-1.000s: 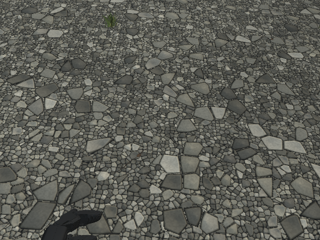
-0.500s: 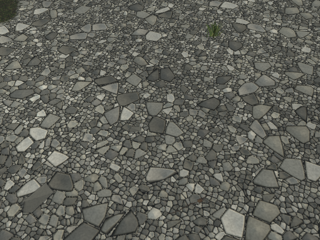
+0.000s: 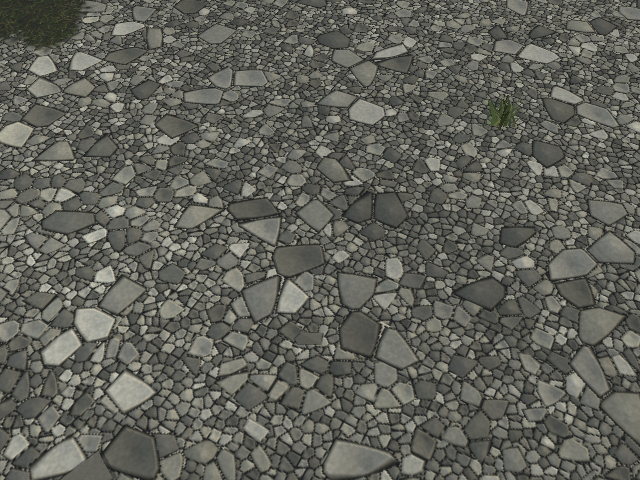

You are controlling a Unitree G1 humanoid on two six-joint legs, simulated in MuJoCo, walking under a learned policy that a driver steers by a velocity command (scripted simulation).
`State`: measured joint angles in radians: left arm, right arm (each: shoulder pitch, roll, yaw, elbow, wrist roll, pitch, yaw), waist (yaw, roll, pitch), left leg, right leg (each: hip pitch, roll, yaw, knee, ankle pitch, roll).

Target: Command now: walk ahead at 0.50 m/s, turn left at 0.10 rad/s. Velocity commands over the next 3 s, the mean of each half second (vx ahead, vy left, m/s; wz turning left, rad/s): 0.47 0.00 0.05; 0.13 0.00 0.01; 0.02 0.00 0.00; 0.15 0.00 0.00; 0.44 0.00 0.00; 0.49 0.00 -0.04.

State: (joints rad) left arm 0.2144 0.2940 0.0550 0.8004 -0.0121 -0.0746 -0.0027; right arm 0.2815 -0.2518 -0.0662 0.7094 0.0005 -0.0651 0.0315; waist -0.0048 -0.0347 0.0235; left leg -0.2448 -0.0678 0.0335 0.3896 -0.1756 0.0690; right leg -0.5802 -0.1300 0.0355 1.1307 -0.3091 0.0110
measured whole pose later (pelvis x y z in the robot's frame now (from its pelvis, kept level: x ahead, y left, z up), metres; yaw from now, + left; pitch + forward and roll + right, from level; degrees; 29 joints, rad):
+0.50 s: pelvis +0.27 -0.08 +0.00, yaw +0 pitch +2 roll +0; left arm 0.25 0.25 0.04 0.83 0.02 -0.09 -0.03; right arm 0.23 -0.29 -0.07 0.76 0.01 -0.07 -0.01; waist 0.03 0.04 0.02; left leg -0.55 0.06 -0.03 1.12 -0.35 0.01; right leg -0.30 0.03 -0.05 0.42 -0.16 -0.05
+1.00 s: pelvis +0.40 -0.05 -0.01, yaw -1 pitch +1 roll +0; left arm 0.20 0.23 0.03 0.94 0.01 0.01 0.02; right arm 0.11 -0.20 -0.05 0.81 -0.01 -0.02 0.00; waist 0.02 -0.01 0.00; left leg -0.38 -0.01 0.01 0.54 -0.18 0.02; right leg -0.14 -0.01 -0.01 0.52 -0.40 0.01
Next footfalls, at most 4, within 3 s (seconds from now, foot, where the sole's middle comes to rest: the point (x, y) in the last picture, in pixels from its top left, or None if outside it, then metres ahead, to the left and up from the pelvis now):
0.30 right None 0.36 -0.17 -0.78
0.76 left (299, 466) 0.51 0.06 -0.78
2.44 right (402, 319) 0.86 -0.19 -0.78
3.00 left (307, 218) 1.18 0.05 -0.78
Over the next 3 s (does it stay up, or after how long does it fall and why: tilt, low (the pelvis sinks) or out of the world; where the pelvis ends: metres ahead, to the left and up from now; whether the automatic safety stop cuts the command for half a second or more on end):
stays up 1.00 -0.07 -0.02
